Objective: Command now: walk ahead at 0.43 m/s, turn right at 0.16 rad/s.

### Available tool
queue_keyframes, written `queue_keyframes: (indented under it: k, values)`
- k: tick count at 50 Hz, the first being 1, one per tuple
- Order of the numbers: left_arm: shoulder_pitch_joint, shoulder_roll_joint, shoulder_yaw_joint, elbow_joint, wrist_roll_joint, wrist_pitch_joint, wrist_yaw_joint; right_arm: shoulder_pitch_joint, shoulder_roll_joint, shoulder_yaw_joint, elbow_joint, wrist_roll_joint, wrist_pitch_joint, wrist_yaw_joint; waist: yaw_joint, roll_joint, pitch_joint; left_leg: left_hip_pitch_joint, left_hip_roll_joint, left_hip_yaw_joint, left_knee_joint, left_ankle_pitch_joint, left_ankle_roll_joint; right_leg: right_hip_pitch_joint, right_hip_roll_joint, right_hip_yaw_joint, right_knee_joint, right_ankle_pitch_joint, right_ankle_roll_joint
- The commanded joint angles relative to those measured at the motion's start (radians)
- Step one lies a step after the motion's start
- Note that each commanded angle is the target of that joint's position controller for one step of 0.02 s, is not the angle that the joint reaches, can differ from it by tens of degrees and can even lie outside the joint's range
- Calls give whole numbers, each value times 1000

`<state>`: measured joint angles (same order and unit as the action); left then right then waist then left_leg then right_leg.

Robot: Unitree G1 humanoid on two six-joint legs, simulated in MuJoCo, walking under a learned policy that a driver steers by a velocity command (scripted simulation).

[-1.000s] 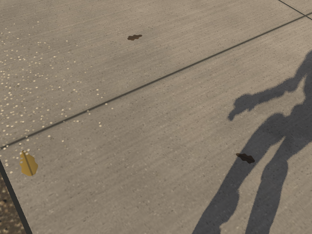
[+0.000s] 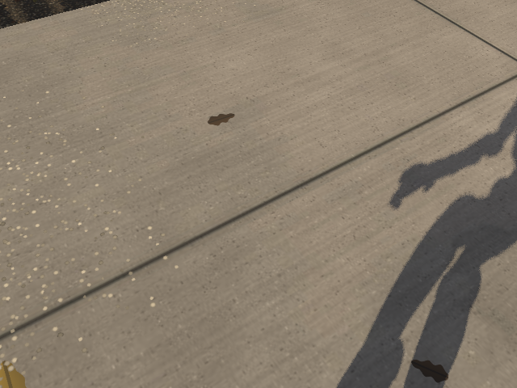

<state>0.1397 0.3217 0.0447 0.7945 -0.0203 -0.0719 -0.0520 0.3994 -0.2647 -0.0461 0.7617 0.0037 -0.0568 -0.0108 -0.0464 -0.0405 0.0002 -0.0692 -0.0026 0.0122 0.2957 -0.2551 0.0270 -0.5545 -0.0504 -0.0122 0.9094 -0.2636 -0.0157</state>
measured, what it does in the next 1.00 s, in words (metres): walks ahead, turning right: right foot, then left foot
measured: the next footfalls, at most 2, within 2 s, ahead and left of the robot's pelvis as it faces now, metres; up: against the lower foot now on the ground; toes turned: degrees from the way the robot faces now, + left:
right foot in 0.24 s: +0.29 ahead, -0.16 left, +0.00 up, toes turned -8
left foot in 0.70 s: +0.58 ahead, -0.04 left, +0.00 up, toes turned -19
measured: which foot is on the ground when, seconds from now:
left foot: down 0.00-0.26, up 0.28-0.68, down 0.70-1.00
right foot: up 0.00-0.22, down 0.24-0.74, up 0.76-0.96, down 0.98-1.00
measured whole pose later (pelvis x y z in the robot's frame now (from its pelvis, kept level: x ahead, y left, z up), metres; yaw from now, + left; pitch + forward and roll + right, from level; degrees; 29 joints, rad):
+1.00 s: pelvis +0.43 -0.11 -0.02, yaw -19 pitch -1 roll +1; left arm 0.22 0.26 0.04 0.83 0.02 0.04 0.02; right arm 0.15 -0.21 -0.01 0.74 -0.02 -0.02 0.01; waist 0.01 -0.01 0.05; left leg -0.36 -0.04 0.02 0.51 -0.14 0.02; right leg -0.28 -0.04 0.07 0.59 -0.29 0.03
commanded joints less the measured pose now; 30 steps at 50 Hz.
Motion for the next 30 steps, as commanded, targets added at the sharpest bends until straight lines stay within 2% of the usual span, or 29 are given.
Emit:
queue_keyframes:
  k: [1,3,5,8,9,10,11,12,13,14,15,16,17,18,19,21,23,25,27,30]
  values:
    - [-146,12,-8,-93,-1,-11,-10,-24,-175,-47,-61,-3,-17,-8,-22,138,61,66,210,-110,-165,218,152,-150,-20,-4,-133,162,34]
    - [-186,5,-14,-111,-5,-6,-12,-4,-188,-51,-46,-6,-21,-8,-38,143,78,29,208,-49,-175,222,139,-87,-4,-11,-230,235,32]
    - [-212,16,-13,-128,-7,-2,-15,15,-199,-57,-29,0,-24,-5,-43,145,95,33,233,-20,-179,218,133,-57,5,-11,-281,259,15]
    - [-221,40,-6,-147,-5,-1,-23,8,-202,-63,-11,12,-20,-6,-21,140,109,103,276,19,-141,323,111,-52,11,-9,-322,215,-36]
    - [-201,53,1,-148,-2,-2,-26,-3,-211,-66,-12,11,-15,-9,-1,145,88,127,277,43,-88,481,98,-12,31,-27,-328,182,-56]
    - [-149,75,14,-141,0,0,-24,-11,-224,-70,-14,8,-9,-14,31,158,38,144,272,70,3,684,81,72,64,-57,-323,151,-78]
    - [-23,107,37,-109,-1,4,-21,-24,-228,-70,-20,6,2,-20,102,150,-40,121,245,114,176,843,54,235,109,-87,-340,155,-103]
    - [133,159,67,-67,-7,11,-8,-8,-216,-63,-32,-1,7,-30,168,119,-131,-4,206,138,398,824,19,479,124,-56,-338,157,-135]
    - [262,276,99,-61,-2,21,11,59,-136,-34,-84,-23,-6,-26,162,-111,-264,-386,104,143,805,350,-51,860,-130,378,-353,75,-277]
    - [249,262,87,-75,-13,17,8,66,-84,-8,-90,-15,-40,-15,131,-197,-412,-594,-56,-47,1043,-302,-76,988,-283,861,-584,-167,-394]
    - [215,197,69,-76,-6,11,8,-40,-171,-29,-109,27,-66,-1,168,-109,-294,-706,7,-139,1095,-255,-51,913,-265,785,-642,-220,-338]
    - [177,167,62,-80,-1,5,12,-108,-180,-27,-130,43,-81,2,150,-53,-172,-720,50,-117,1053,-178,-26,775,-229,650,-643,-160,-302]
    - [118,141,54,-90,3,2,13,-134,-173,-27,-130,22,-88,-5,107,28,-85,-682,89,-108,967,-113,-21,615,-186,541,-648,-40,-278]
    - [72,113,45,-104,12,-1,16,-127,-180,-35,-126,-2,-82,-12,68,20,-56,-609,119,-112,892,-67,-24,502,-148,461,-660,62,-263]
    - [44,104,43,-119,20,0,19,-112,-174,-37,-126,-10,-72,-11,40,-6,-41,-557,128,-114,865,-42,-31,426,-120,430,-684,112,-265]
    - [40,102,46,-123,14,-4,27,-94,-148,-34,-128,-19,-52,-10,21,-22,-29,-526,128,-96,804,-20,-56,346,-101,377,-712,199,-283]
    - [51,115,48,-111,17,-8,38,-126,-133,-30,-140,-26,-39,-14,20,-11,3,-529,114,-68,713,49,-87,293,-87,286,-703,469,-278]
    - [69,115,48,-92,15,-1,49,-185,-102,-19,-153,-33,-42,-13,38,-9,1,-490,88,-42,559,177,-97,268,-33,185,-660,657,-231]
    - [114,110,46,-71,6,11,59,-258,-71,-7,-163,-26,-50,-3,82,-19,-25,-421,47,-23,402,339,-90,276,-1,147,-631,647,-184]
    - [167,110,41,-40,5,28,71,-330,-80,-9,-177,-12,-56,16,120,-31,-34,-399,19,-37,277,424,-73,359,-40,200,-599,555,-166]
